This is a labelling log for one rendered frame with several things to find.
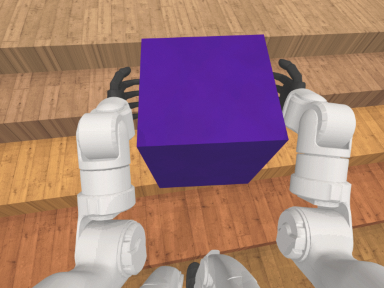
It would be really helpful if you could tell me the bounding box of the carton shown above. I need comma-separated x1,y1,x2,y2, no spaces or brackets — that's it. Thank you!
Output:
137,34,289,188

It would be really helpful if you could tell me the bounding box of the robot left thigh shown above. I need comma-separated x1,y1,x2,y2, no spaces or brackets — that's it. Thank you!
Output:
139,266,184,288

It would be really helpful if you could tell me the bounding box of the right robot upper arm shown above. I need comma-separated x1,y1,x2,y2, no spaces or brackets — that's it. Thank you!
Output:
276,206,384,288

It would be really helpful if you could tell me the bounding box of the robot left forearm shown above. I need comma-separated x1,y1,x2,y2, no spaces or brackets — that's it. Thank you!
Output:
74,97,136,263

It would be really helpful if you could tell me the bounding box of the right robot hand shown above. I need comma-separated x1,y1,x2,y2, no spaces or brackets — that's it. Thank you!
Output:
273,59,305,111

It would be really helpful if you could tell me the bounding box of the left robot hand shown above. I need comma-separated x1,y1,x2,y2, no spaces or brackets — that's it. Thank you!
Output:
107,67,140,119

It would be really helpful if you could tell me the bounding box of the robot right forearm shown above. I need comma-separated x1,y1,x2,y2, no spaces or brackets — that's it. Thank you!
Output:
282,88,356,251

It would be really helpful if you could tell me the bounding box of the left robot upper arm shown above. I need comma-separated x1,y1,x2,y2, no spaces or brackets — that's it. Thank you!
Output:
33,220,147,288

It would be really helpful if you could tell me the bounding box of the robot right foot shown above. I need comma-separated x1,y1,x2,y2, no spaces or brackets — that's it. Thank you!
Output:
186,262,200,288

